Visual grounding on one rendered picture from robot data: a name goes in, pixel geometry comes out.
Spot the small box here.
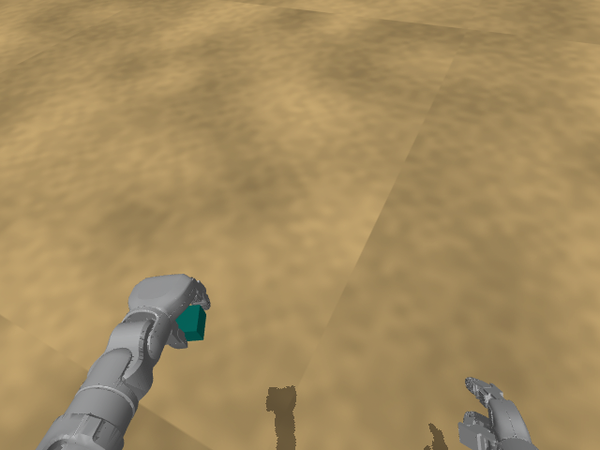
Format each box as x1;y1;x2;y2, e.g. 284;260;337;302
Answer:
175;305;206;341

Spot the right robot hand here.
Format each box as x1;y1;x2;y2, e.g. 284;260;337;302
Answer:
458;377;532;450

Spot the left robot hand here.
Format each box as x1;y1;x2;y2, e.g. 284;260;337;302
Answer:
128;274;211;349

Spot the left robot arm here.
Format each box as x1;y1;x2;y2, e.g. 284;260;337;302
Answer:
36;307;172;450

